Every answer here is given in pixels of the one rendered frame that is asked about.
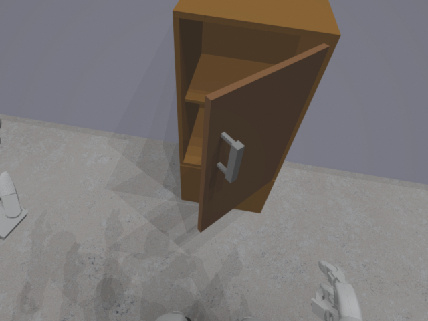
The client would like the robot right hand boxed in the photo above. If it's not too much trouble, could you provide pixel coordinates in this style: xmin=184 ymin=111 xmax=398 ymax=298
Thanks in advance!
xmin=311 ymin=260 xmax=364 ymax=321

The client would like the left robot shin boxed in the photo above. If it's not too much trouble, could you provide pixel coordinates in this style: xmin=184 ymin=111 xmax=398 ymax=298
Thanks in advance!
xmin=171 ymin=311 xmax=187 ymax=320

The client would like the cupboard door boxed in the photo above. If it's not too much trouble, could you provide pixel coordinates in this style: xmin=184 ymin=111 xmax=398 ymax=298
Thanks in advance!
xmin=197 ymin=43 xmax=330 ymax=233

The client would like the robot left hand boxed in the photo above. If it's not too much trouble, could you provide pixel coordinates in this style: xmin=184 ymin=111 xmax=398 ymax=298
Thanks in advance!
xmin=0 ymin=118 xmax=28 ymax=240

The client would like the handle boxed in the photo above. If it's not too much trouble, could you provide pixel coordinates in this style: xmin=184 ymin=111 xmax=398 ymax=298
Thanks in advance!
xmin=217 ymin=132 xmax=245 ymax=183

